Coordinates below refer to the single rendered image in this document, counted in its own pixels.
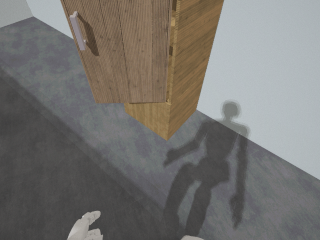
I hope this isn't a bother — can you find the robot left hand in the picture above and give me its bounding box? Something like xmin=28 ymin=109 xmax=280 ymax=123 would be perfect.
xmin=67 ymin=211 xmax=103 ymax=240

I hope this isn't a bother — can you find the cupboard door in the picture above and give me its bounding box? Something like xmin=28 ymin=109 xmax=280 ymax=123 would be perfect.
xmin=60 ymin=0 xmax=173 ymax=104

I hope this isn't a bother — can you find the handle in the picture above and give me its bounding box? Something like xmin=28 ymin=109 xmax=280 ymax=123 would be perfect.
xmin=69 ymin=11 xmax=86 ymax=51

